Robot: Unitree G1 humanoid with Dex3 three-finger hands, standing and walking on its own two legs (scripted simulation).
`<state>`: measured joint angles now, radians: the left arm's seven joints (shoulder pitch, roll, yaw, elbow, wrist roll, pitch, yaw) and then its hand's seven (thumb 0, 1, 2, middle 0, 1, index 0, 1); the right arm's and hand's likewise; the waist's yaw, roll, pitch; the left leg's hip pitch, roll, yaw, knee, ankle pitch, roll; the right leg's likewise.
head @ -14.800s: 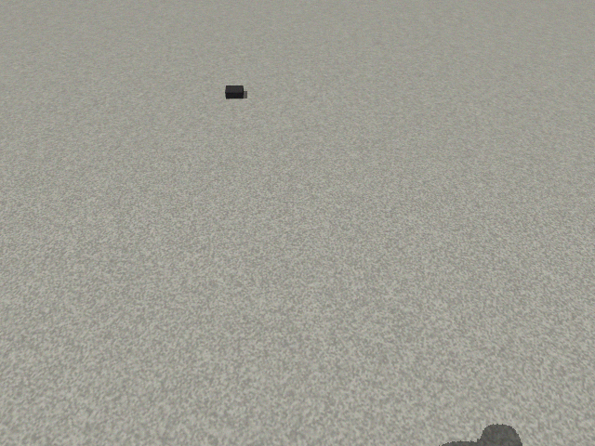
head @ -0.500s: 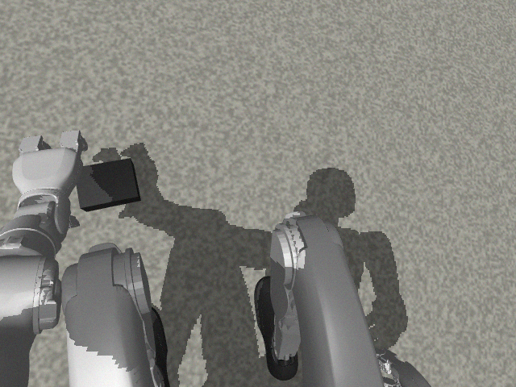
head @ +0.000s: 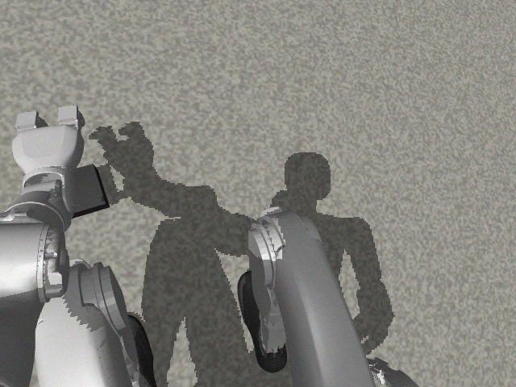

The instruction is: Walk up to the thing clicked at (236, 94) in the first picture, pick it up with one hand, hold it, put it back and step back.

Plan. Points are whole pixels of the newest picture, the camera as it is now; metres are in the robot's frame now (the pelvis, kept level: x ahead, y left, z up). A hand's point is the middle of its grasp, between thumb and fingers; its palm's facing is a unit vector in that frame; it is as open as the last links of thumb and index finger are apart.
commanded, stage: approach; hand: left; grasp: from above
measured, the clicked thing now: (72, 194) +0.46 +0.21 -0.30
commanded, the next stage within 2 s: close in in 0.16 s
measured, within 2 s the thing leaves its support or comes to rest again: neither
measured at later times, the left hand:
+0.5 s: hand (55, 189) +0.44 +0.21 -0.19, palm faces -0.45 -0.08 -0.89, open 14.2 cm
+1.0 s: hand (60, 189) +0.46 +0.21 -0.25, palm faces -0.46 -0.07 -0.89, open 14.0 cm
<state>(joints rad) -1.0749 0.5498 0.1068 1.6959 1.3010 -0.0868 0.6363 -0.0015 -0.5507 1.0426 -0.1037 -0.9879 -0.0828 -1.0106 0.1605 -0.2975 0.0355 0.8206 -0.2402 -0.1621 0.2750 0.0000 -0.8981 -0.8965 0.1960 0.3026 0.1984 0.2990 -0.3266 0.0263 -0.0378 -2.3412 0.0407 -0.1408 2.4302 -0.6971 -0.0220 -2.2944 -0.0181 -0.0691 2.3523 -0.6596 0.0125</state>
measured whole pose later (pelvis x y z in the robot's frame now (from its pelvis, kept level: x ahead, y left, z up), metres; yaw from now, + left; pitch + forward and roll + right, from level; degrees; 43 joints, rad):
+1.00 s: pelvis +0.01 +0.00 -0.02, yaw -3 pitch +31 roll -10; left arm -1.06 0.70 0.09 1.80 1.29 -0.18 0.72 0.00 -0.50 1.00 -0.09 -1.00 -0.08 -1.01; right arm 0.15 -0.30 0.14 0.83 -0.32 -0.27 0.38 0.00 -0.90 -0.90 0.20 0.30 0.20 0.30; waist -0.35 -0.03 0.09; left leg -2.35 0.04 -0.21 2.53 -0.74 -0.03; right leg -2.28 0.00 -0.12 2.40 -0.68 0.03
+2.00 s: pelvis +0.00 +0.01 -0.01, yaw -6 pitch +29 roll -13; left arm -1.10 0.81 0.02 1.87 1.22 -0.15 0.74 0.00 -0.59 1.06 -0.11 -0.96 -0.05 -1.02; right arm 0.11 -0.36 0.24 0.75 -0.30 -0.39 0.42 0.00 -0.91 -0.91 0.19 0.30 0.20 0.30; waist -0.40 -0.08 0.16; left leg -2.33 0.04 -0.26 2.54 -0.73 -0.02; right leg -2.23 0.02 -0.16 2.37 -0.65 0.04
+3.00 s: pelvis +0.00 +0.01 -0.01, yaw -7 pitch +28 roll -14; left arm -1.09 0.82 -0.01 1.87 1.19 -0.15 0.74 0.00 -0.37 0.86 -0.39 -0.68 -0.30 -0.77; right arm 0.10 -0.37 0.26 0.72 -0.30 -0.39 0.40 0.00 -0.90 -0.91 0.19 0.30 0.20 0.30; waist -0.41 -0.09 0.17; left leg -2.31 0.04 -0.27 2.52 -0.73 -0.02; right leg -2.21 0.02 -0.17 2.34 -0.65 0.05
